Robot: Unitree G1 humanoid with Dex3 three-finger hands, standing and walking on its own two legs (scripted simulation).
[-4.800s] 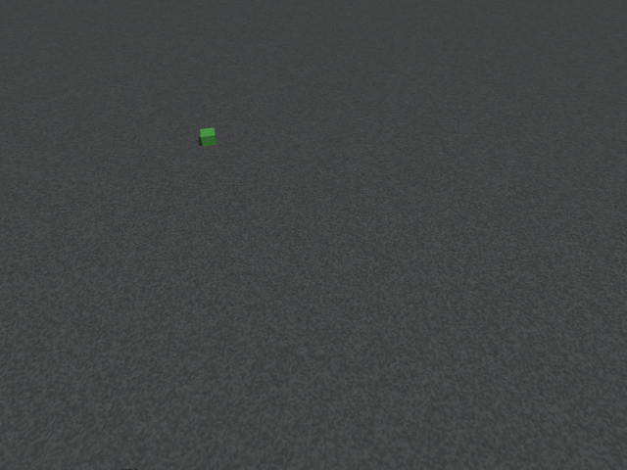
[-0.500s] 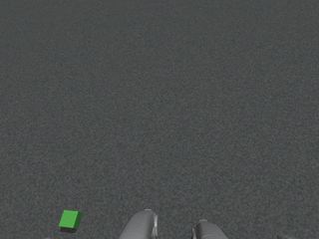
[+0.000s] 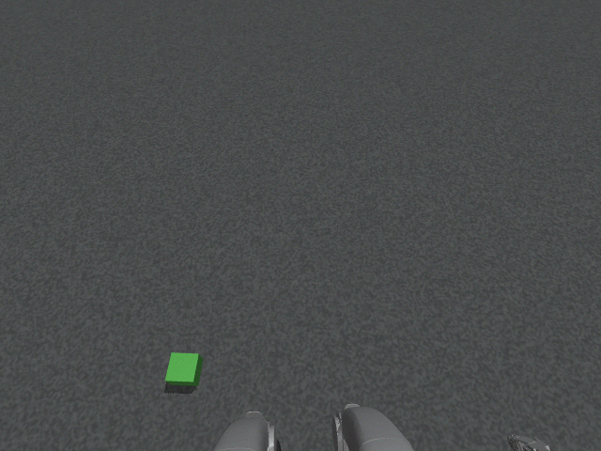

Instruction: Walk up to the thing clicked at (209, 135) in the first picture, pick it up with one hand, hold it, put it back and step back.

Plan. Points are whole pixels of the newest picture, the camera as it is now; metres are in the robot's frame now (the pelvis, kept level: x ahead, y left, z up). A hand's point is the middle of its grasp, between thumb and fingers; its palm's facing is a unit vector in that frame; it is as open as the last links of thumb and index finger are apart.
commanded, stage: walk up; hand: left
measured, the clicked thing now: (184, 369) +0.40 +0.36 -0.70
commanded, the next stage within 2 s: none
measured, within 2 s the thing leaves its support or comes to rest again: neither
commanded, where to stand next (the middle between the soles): +0.02 +0.11 m, yaw -6 degrees
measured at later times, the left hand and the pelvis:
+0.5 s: hand out of the picture -0.01 +0.46 -0.12, palm faces +0.01 -0.88 -0.47, open 7.4 cm; pelvis -0.11 +0.16 +0.01, yaw -1 degrees
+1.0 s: hand out of the picture +0.06 +0.36 -0.12, palm faces -0.13 -0.93 -0.35, open 7.4 cm; pelvis -0.05 +0.11 +0.02, yaw -8 degrees
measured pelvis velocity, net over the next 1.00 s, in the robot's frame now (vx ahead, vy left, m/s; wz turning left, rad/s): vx -0.05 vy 0.11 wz -0.14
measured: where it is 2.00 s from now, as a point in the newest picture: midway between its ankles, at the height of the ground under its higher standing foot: outside the picture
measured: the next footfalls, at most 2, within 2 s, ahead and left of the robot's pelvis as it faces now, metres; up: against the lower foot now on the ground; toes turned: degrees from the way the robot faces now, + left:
right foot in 0.08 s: +0.01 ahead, -0.05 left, +0.00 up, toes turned -5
left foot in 0.38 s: -0.08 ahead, +0.29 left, +0.00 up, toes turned -3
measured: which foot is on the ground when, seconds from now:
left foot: down 0.00-0.08, up 0.10-0.36, down 0.38-0.90, up 0.92-1.00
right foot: up 0.00-0.06, down 0.08-0.40, up 0.42-0.84, down 0.86-1.00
